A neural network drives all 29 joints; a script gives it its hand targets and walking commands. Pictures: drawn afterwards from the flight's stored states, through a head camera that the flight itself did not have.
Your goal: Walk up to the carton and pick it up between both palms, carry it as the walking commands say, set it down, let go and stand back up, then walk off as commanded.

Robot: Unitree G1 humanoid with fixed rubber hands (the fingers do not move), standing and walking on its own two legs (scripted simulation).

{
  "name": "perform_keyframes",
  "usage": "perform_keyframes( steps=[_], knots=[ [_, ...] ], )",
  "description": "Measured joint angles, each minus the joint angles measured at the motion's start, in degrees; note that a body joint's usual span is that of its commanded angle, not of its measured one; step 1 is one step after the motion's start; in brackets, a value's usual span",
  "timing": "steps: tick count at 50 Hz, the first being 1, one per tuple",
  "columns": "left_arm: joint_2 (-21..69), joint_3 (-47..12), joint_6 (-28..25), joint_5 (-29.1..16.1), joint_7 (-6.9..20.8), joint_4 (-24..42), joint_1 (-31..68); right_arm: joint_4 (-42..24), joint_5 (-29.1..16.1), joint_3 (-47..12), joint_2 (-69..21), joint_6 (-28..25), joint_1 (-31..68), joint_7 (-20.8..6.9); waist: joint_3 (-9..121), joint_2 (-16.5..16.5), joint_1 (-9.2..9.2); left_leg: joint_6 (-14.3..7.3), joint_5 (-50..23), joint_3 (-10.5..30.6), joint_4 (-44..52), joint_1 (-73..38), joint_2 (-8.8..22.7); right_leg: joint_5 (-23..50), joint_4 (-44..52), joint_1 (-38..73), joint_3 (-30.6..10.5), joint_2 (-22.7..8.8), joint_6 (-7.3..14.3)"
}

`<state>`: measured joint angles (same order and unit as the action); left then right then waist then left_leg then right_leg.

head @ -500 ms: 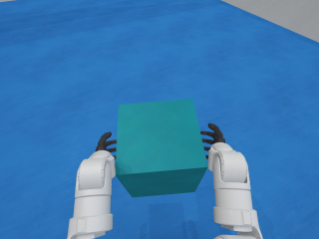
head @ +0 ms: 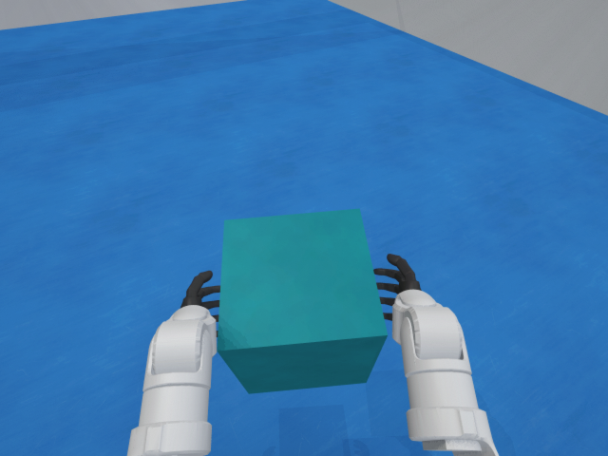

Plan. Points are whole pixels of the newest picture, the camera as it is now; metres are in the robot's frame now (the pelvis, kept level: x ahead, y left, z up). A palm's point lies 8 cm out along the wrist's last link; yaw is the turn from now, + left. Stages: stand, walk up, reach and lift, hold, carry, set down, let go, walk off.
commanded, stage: carry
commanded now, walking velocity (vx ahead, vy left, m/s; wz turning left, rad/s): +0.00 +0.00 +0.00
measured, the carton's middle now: (300, 307) +0.36 +0.01 -0.04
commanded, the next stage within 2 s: none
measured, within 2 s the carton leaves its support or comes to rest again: neither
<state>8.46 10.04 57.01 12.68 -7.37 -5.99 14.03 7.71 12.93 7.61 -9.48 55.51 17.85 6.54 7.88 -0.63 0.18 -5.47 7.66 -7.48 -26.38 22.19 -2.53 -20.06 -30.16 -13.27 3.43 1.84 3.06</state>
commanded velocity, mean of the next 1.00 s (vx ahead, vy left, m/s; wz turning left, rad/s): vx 0.00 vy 0.00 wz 0.00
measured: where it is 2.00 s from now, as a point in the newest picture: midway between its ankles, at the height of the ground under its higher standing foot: outside the picture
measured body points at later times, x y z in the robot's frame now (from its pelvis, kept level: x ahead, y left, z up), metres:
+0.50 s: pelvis +0.02 +0.00 +0.00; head -0.02 +0.01 +0.45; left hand +0.30 +0.16 +0.02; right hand +0.32 -0.14 +0.04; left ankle +0.07 +0.06 -0.73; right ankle -0.05 -0.08 -0.73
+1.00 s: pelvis +0.03 +0.01 +0.00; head +0.00 +0.03 +0.45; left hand +0.31 +0.17 +0.01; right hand +0.33 -0.13 +0.04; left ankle +0.07 +0.06 -0.73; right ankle -0.05 -0.08 -0.73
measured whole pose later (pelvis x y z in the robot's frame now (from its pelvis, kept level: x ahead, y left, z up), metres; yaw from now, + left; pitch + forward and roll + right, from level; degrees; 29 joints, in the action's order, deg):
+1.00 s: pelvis +0.03 +0.01 +0.00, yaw +0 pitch +4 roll +0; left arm 7.5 8.5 41.7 12.3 -3.7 -9.6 7.8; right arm 13.8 13.4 7.4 -8.3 40.0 12.8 4.3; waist 8.7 -3.0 0.7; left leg -6.0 11.7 -7.8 -29.5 21.9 -2.8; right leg -22.1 -30.0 -11.5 3.1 1.4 2.2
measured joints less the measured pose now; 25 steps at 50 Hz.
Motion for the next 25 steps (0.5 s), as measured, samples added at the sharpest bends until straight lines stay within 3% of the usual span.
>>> perform_keyframes(
  steps=[8,16,21,25],
  knots=[
    [-0.4,-0.4,-6.2,0.4,2.4,-2.0,-2.3,4.2,1.4,0.6,0.3,-7.6,-1.1,-1.4,-1.0,-1.3,0.29,0.4,1.4,0.5,-2.1,0.4,0.3,-1.0,-0.8,0.3,0.5,0.3,0.3],
    [-0.9,-2.4,-8.5,-1.4,2.1,1.0,-5.1,1.8,-0.5,-0.2,0.9,-9.9,-3.4,-1.0,-0.6,-0.4,-0.13,0.2,2.2,0.1,-2.4,0.2,0.1,-1.6,-1.1,0.4,0.1,0.0,0.1],
    [-0.9,-1.8,-10.8,-0.2,2.9,-2.0,-5.2,4.3,-0.1,-0.3,1.0,-12.1,-4.2,-1.6,1.3,0.6,-0.16,0.1,2.9,-0.2,-2.9,0.0,0.1,-1.8,-0.9,0.9,-0.3,0.0,-0.1],
    [-0.9,-0.8,-11.7,0.1,3.6,-3.8,-5.2,5.0,-0.1,-0.9,1.2,-12.2,-5.1,-2.0,1.6,-1.1,0.15,0.3,3.7,0.3,-3.9,-0.1,0.4,-2.2,-0.9,1.6,0.2,0.3,0.1]
  ],
)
